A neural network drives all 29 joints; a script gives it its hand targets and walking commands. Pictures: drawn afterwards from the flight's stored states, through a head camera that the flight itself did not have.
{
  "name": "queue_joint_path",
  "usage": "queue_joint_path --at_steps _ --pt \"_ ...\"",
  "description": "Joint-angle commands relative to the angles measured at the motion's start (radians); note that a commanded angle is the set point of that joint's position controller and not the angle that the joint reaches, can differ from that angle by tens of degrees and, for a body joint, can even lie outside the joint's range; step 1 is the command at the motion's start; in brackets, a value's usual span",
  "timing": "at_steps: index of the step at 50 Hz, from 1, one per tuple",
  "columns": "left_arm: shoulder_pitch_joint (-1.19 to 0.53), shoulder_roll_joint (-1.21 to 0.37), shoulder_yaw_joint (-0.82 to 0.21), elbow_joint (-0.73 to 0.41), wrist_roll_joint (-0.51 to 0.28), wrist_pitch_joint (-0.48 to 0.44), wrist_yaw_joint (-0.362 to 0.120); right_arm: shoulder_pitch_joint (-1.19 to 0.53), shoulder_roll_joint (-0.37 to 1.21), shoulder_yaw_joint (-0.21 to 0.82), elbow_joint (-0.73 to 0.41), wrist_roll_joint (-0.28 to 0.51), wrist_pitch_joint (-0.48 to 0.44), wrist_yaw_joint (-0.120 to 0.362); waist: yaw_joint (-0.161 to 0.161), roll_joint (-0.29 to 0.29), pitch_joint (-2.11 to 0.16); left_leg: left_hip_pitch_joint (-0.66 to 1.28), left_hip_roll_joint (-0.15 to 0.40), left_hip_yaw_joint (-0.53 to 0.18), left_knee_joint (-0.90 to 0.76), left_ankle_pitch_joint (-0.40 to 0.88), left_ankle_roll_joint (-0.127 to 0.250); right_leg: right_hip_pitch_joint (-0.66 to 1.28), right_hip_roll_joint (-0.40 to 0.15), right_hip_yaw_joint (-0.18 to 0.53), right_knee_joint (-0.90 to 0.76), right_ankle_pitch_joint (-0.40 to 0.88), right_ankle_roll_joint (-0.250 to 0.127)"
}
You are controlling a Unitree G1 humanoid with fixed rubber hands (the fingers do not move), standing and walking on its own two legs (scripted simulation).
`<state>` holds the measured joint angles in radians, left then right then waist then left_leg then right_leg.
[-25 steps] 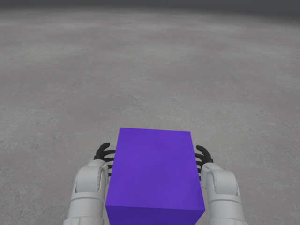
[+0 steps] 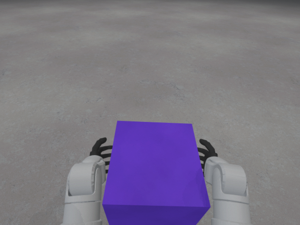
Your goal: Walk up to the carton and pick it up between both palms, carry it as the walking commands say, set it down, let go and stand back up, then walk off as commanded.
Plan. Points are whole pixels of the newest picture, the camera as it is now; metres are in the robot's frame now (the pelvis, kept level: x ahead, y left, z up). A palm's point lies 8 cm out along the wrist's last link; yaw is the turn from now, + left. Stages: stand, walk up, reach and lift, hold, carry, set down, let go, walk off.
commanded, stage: carry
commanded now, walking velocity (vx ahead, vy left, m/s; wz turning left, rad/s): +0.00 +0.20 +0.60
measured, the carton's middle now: (152, 181) +0.26 +0.01 +0.02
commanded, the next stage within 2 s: none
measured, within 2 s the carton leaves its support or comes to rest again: neither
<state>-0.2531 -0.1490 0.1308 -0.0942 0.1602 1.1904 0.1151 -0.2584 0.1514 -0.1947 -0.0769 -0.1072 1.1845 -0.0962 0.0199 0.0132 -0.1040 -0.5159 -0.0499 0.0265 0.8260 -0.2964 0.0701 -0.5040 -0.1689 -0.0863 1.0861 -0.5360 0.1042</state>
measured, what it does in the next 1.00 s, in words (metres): walks backwards, turning left: right foot, then left foot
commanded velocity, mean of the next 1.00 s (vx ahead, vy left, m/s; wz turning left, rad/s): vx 0.00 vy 0.20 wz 0.60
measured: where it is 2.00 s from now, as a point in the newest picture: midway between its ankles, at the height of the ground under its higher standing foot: outside the picture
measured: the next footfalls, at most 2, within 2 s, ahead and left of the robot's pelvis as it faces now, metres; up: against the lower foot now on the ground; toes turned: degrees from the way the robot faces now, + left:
right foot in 0.12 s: +0.04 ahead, -0.12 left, +0.00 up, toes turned -6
left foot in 0.34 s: +0.06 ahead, +0.17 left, +0.00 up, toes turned +14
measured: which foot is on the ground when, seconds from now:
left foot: down 0.00-0.16, up 0.18-0.32, down 0.34-0.60, up 0.62-0.78, down 0.80-1.00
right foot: up 0.00-0.10, down 0.12-0.36, up 0.38-0.56, down 0.58-0.80, up 0.82-1.00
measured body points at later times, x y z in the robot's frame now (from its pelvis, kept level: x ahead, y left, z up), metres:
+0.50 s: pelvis -0.08 +0.09 +0.00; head -0.09 +0.08 +0.45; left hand +0.16 +0.30 +0.08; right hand +0.24 +0.02 +0.07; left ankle +0.02 +0.16 -0.70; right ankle -0.05 -0.07 -0.66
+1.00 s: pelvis -0.18 +0.18 +0.01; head -0.18 +0.18 +0.46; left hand -0.02 +0.45 +0.07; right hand +0.14 +0.20 +0.07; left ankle -0.09 +0.27 -0.70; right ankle -0.13 +0.05 -0.69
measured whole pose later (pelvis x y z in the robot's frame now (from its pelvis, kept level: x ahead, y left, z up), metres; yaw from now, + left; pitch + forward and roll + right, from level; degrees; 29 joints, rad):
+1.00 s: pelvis -0.18 +0.18 +0.01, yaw +30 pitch +2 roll +0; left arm -0.25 -0.15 0.12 -0.19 0.13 1.21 0.12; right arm -0.25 0.15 -0.18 -0.22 -0.09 1.24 -0.11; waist 0.04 0.02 -0.04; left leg -0.57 -0.12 0.08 0.65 -0.12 0.11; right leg -0.42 -0.16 -0.16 0.88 -0.53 0.07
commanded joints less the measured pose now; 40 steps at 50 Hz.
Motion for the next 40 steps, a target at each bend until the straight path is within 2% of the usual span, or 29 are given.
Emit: queue_joint_path --at_steps 1,5,6,7,8,9,10,11,12,14,15,17,18,19,20,22,25,26,27,29,30,31,32,33,34,36,38,39,40 --pt "-0.679 -0.971 -0.746 -0.272 -0.508 0.018 -0.273 -0.662 0.975 0.776 -0.258 0.452 0.033 0.247 -0.029 0.144 -0.394 0.212 0.209 -0.37 -0.44 0.075 0.066 -0.043 0.093 -0.002 -0.005 0.032 -0.017" --pt "-0.701 -0.972 -0.745 -0.297 -0.536 0.023 -0.272 -0.645 0.973 0.762 -0.277 0.432 0.037 0.233 -0.029 0.229 -0.452 0.22 0.157 -0.36 -0.438 0.309 0.009 0.187 0.166 -0.05 -0.36 0.003 -0.057" --pt "-0.673 -0.978 -0.738 -0.286 -0.526 0.027 -0.272 -0.63 0.967 0.771 -0.276 0.423 0.037 0.229 -0.026 0.239 -0.475 0.145 0.139 -0.341 -0.421 0.351 -0.025 0.333 0.144 -0.043 -0.491 0.044 -0.077" --pt "-0.673 -0.977 -0.739 -0.318 -0.524 0.019 -0.274 -0.657 0.969 0.787 -0.306 0.435 0.035 0.225 -0.005 0.135 -0.525 -0.003 0.095 -0.256 -0.323 0.27 -0.082 0.557 0.034 0.052 -0.665 0.111 -0.113" --pt "-0.625 -0.964 -0.702 -0.292 -0.492 0.012 -0.274 -0.694 0.983 0.825 -0.359 0.458 0.041 0.228 0.003 -0.354 -0.504 -0.195 -0.022 -0.039 0.007 -0.044 -0.136 0.641 -0.336 0.372 -0.749 0.29 -0.209" --pt "-0.62 -0.984 -0.675 -0.264 -0.503 0.008 -0.277 -0.801 0.959 0.837 -0.405 0.471 0.039 0.231 0.01 -0.506 -0.445 -0.353 0.043 0.0 0.255 -0.19 -0.133 0.572 -0.524 0.431 -0.717 0.551 -0.3" --pt "-0.661 -0.987 -0.68 -0.297 -0.508 0.009 -0.273 -0.839 0.942 0.836 -0.429 0.491 0.037 0.23 -0.004 -0.331 -0.408 -0.328 0.108 -0.066 0.308 -0.172 -0.123 0.507 -0.498 0.373 -0.69 0.604 -0.294" --pt "-0.63 -0.958 -0.673 -0.296 -0.483 0.01 -0.263 -0.776 0.952 0.836 -0.386 0.495 0.04 0.23 -0.009 -0.217 -0.373 -0.292 0.107 -0.049 0.292 -0.123 -0.126 0.464 -0.443 0.291 -0.659 0.64 -0.26" --pt "-0.638 -0.954 -0.678 -0.315 -0.473 0.008 -0.255 -0.707 0.959 0.827 -0.348 0.493 0.046 0.24 -0.013 -0.18 -0.373 -0.246 0.116 -0.048 0.208 -0.091 -0.124 0.434 -0.4 0.212 -0.624 0.672 -0.218" --pt "-0.602 -0.941 -0.666 -0.281 -0.444 0.013 -0.243 -0.709 0.939 0.823 -0.329 0.497 0.054 0.248 -0.018 -0.261 -0.394 -0.055 0.077 0.009 -0.018 -0.096 -0.098 0.362 -0.316 0.035 -0.556 0.689 -0.148" --pt "-0.603 -0.937 -0.664 -0.304 -0.437 0.009 -0.235 -0.704 0.936 0.817 -0.33 0.505 0.058 0.254 -0.021 -0.309 -0.429 0.051 0.08 0.012 -0.124 -0.074 -0.079 0.323 -0.323 0.012 -0.534 0.657 -0.117" --pt "-0.549 -0.945 -0.662 -0.27 -0.413 0.02 -0.233 -0.666 0.935 0.82 -0.315 0.498 0.063 0.261 -0.025 -0.192 -0.448 0.252 0.021 0.008 -0.267 0.0 -0.057 0.206 -0.222 -0.062 -0.351 0.382 -0.045" --pt "-0.56 -0.93 -0.675 -0.276 -0.417 0.023 -0.235 -0.64 0.947 0.814 -0.297 0.495 0.059 0.267 -0.039 0.03 -0.387 0.338 0.157 -0.231 -0.423 0.104 0.0 0.028 -0.133 -0.094 -0.198 0.145 0.004" --pt "-0.613 -0.919 -0.688 -0.285 -0.428 0.027 -0.24 -0.617 0.942 0.794 -0.253 0.486 0.057 0.265 -0.046 0.304 -0.368 0.386 0.336 -0.58 -0.468 0.349 0.066 -0.2 0.067 -0.117 0.014 -0.141 0.048" --pt "-0.577 -0.927 -0.693 -0.235 -0.429 0.027 -0.251 -0.604 0.96 0.793 -0.234 0.473 0.056 0.263 -0.035 0.208 -0.367 0.335 0.296 -0.546 -0.467 0.194 0.075 -0.151 0.063 -0.001 0.105 -0.138 0.01" --pt "-0.627 -0.973 -0.726 -0.254 -0.474 0.011 -0.264 -0.67 0.983 0.813 -0.29 0.476 0.041 0.258 -0.028 0.081 -0.381 0.315 0.267 -0.438 -0.473 0.025 0.054 -0.157 0.027 0.027 0.139 -0.016 -0.003" --pt "-0.632 -0.983 -0.738 -0.305 -0.509 0.007 -0.267 -0.626 0.974 0.779 -0.3 0.446 0.033 0.249 -0.018 0.214 -0.415 0.25 0.172 -0.302 -0.535 0.104 -0.044 0.033 0.108 -0.071 -0.084 0.035 -0.022" --pt "-0.648 -0.969 -0.733 -0.315 -0.517 0.007 -0.268 -0.624 0.967 0.775 -0.288 0.437 0.033 0.245 -0.017 0.204 -0.431 0.251 0.159 -0.289 -0.525 0.205 -0.038 0.103 0.132 -0.089 -0.178 0.02 -0.032" --pt "-0.635 -0.976 -0.733 -0.311 -0.522 0.005 -0.267 -0.64 0.965 0.782 -0.322 0.435 0.027 0.24 -0.016 0.195 -0.453 0.275 0.136 -0.284 -0.553 0.304 -0.092 0.19 0.161 -0.111 -0.333 -0.003 -0.047" --pt "-0.651 -0.981 -0.733 -0.344 -0.527 0.008 -0.268 -0.612 0.955 0.791 -0.33 0.424 0.032 0.237 -0.013 0.224 -0.495 0.098 0.086 -0.2 -0.548 0.271 -0.187 0.542 0.122 -0.126 -0.669 0.009 -0.099" --pt "-0.618 -0.971 -0.719 -0.338 -0.496 -0.001 -0.265 -0.639 0.962 0.814 -0.358 0.44 0.035 0.236 0.009 -0.024 -0.506 -0.113 0.009 -0.089 -0.396 0.099 -0.257 0.745 -0.116 0.105 -0.832 0.007 -0.153" --pt "-0.569 -0.98 -0.678 -0.315 -0.488 -0.012 -0.274 -0.723 0.936 0.847 -0.442 0.465 0.036 0.236 0.015 -0.539 -0.466 -0.216 -0.019 0.011 0.134 -0.128 -0.197 0.584 -0.496 0.428 -0.791 0.18 -0.277" --pt "-0.61 -0.99 -0.67 -0.325 -0.504 -0.008 -0.272 -0.783 0.951 0.855 -0.457 0.478 0.032 0.234 0.0 -0.484 -0.384 -0.35 0.101 -0.06 0.296 -0.139 -0.147 0.52 -0.569 0.381 -0.78 0.408 -0.3" --pt "-0.652 -0.973 -0.687 -0.368 -0.516 -0.007 -0.266 -0.766 0.956 0.845 -0.446 0.489 0.027 0.229 -0.015 -0.262 -0.357 -0.311 0.128 -0.086 0.289 -0.08 -0.131 0.498 -0.497 0.261 -0.715 0.493 -0.257" --pt "-0.633 -0.976 -0.685 -0.336 -0.495 0.001 -0.261 -0.709 0.96 0.832 -0.403 0.478 0.031 0.233 -0.018 -0.205 -0.362 -0.27 0.132 -0.073 0.222 -0.039 -0.126 0.482 -0.42 0.134 -0.655 0.589 -0.206" --pt "-0.625 -0.954 -0.691 -0.346 -0.473 0.003 -0.243 -0.645 0.947 0.812 -0.338 0.483 0.047 0.246 -0.026 -0.236 -0.389 -0.077 0.112 -0.028 -0.041 -0.057 -0.091 0.417 -0.324 -0.04 -0.529 0.753 -0.118" --pt "-0.536 -0.934 -0.66 -0.297 -0.437 0.01 -0.237 -0.663 0.926 0.825 -0.358 0.491 0.052 0.246 -0.014 -0.288 -0.412 0.077 0.017 0.109 -0.209 -0.056 -0.088 0.361 -0.294 -0.08 -0.499 0.653 -0.082" --pt "-0.518 -0.935 -0.661 -0.312 -0.429 0.007 -0.235 -0.628 0.917 0.82 -0.36 0.49 0.053 0.255 -0.022 -0.241 -0.446 0.205 0.025 0.057 -0.267 0.004 -0.068 0.295 -0.271 -0.088 -0.408 0.515 -0.05" --pt "-0.527 -0.936 -0.675 -0.301 -0.429 0.011 -0.235 -0.605 0.926 0.807 -0.34 0.475 0.054 0.259 -0.037 -0.083 -0.434 0.302 0.065 -0.05 -0.383 0.117 -0.032 0.202 -0.194 -0.122 -0.244 0.389 -0.011"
